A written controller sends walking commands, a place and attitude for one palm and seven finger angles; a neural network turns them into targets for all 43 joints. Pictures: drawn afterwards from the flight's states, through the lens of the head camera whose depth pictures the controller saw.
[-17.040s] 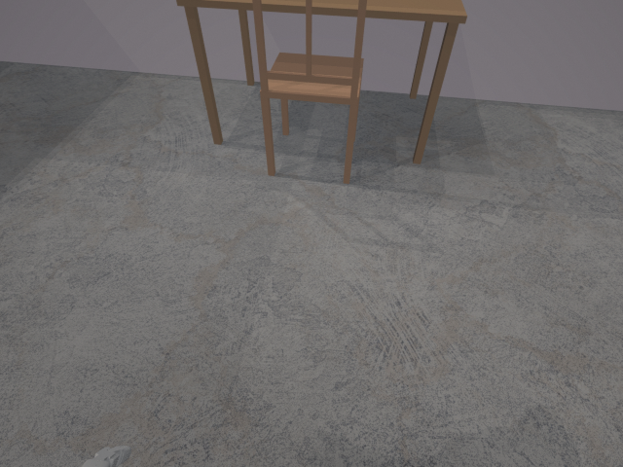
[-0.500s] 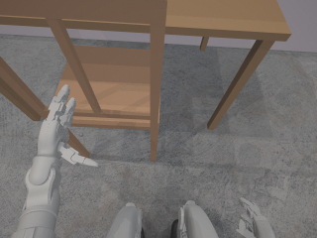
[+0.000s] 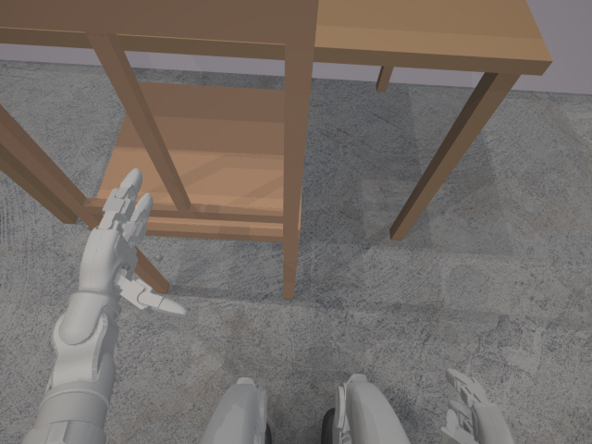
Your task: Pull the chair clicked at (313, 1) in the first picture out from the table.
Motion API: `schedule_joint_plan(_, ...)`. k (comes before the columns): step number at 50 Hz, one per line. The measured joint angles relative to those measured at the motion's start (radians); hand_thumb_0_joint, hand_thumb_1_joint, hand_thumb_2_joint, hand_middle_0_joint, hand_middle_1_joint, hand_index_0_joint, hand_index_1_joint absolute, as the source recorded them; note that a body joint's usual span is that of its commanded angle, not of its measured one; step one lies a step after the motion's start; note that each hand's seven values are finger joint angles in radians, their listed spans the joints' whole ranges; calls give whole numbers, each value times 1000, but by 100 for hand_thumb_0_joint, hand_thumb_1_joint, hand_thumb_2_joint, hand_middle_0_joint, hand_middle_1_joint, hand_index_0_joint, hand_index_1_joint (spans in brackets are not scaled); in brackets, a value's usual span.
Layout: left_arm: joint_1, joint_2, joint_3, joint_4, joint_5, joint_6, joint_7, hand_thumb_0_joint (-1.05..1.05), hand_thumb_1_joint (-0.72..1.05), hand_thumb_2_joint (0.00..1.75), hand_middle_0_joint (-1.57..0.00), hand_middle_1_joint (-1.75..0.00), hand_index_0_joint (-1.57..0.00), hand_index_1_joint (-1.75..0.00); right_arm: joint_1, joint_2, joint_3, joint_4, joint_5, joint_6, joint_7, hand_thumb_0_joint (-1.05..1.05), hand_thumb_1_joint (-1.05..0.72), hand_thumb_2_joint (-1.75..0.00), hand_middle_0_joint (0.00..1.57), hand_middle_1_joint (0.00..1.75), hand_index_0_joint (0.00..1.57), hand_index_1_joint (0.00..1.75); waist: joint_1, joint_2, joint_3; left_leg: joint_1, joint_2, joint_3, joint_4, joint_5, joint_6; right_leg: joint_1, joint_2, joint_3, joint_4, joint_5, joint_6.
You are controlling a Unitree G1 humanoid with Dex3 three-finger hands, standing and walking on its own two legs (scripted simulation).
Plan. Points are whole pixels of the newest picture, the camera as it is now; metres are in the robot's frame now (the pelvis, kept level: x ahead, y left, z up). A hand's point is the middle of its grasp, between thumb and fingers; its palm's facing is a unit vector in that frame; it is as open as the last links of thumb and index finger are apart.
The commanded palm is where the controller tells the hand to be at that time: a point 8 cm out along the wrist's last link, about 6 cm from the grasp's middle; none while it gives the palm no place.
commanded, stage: aim the fingers beside a spindle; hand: left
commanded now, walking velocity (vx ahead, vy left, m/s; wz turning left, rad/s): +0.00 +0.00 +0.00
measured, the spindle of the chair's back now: (154, 144) +0.49 +0.21 +0.06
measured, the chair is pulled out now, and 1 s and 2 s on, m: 0.00 -0.01 -0.01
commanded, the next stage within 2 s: push the fingers through the gap in 0.02 s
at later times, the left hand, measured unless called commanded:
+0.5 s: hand (167, 235) +0.37 +0.18 +0.02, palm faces -0.06 -1.00 -0.03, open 16.8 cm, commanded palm +0.36 +0.24 +0.02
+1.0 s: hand (171, 198) +0.43 +0.19 +0.02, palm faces -0.03 -1.00 -0.04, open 16.9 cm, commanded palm +0.41 +0.24 +0.02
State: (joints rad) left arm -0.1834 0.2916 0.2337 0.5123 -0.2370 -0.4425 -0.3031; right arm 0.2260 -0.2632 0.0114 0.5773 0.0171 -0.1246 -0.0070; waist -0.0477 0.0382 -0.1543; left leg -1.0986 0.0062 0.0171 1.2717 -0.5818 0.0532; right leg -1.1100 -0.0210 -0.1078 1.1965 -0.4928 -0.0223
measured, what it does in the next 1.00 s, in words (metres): stands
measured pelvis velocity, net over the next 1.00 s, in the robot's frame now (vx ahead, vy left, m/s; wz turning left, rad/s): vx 0.00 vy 0.01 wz -0.02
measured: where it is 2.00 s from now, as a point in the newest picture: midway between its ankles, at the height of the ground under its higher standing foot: outside the picture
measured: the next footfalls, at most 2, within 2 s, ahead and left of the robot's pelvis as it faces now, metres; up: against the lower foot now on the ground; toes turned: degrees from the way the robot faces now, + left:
none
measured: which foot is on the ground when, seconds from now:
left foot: down 0.00-1.00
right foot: down 0.00-1.00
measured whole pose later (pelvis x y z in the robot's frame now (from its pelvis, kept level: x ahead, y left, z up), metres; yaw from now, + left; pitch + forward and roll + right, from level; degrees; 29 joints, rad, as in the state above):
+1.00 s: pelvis +0.00 +0.01 +0.00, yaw -1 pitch +25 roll -3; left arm -0.52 0.35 0.33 0.82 -0.16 -0.48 -0.25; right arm 0.29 -0.27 0.02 0.62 -0.01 -0.06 0.01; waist -0.11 0.04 -0.15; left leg -1.14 0.02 0.04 1.27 -0.57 0.06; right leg -1.16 -0.01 -0.09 1.19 -0.47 -0.01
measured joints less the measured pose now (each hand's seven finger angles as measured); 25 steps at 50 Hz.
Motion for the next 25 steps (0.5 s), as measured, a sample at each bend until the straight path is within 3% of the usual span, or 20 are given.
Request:
schedule_joint_plan(5,51,-43,-38,-87,21,-22,18,-2,-50,30,-6,-8,-6,-8,-2,2,-8,-1,-8,-7,-1,1,-90,-90,21,30,20,29,-2,-2,1,20,0,8,-15,3,2,16,1,8,-13,4,4)
schedule_joint_plan(11,-20,-9,26,-1,42,-32,67,-2,-50,30,-6,-9,-7,-8,-12,11,5,-2,-13,8,2,1,-90,-90,21,30,20,29,-8,-15,-2,12,1,9,-3,0,1,5,1,9,5,-1,0)
schedule_joint_plan(14,-45,17,43,23,29,-19,54,-2,-50,30,-6,-8,-7,-8,-13,10,7,-2,-9,10,1,1,-90,-90,21,30,20,29,-9,-10,5,4,2,2,4,-1,-1,1,2,3,7,0,-2)
schedule_joint_plan(19,-53,10,2,8,11,-12,7,-2,-50,30,-5,-8,-6,-8,0,2,2,13,-4,3,-4,1,-90,-90,21,30,20,29,0,5,4,9,0,-3,-8,6,-1,12,1,-2,-11,8,1)
schedule_joint_plan(25,-135,-4,19,110,38,-35,11,-2,-50,30,-6,-8,-9,-9,5,1,9,26,-8,10,-11,1,-90,-90,21,30,20,29,-12,-8,-3,-5,0,5,-1,7,2,-8,0,6,2,7,1)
